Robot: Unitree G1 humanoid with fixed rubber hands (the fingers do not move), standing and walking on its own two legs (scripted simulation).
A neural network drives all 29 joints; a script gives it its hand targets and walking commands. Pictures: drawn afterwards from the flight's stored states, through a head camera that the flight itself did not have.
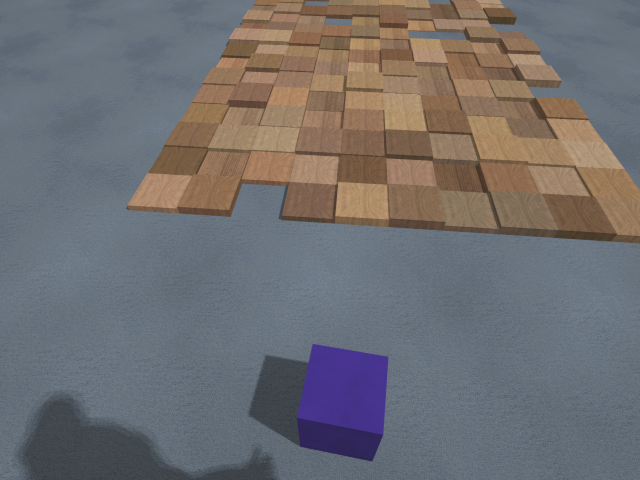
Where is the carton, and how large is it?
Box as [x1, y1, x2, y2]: [297, 344, 387, 460]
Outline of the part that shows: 313,344 297,415 300,446 372,460 382,436 387,357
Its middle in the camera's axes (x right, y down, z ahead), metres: +0.07 +0.46 +1.09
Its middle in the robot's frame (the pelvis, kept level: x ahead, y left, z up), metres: +0.46 -0.04 -0.64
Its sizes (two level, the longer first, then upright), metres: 0.210 0.200 0.250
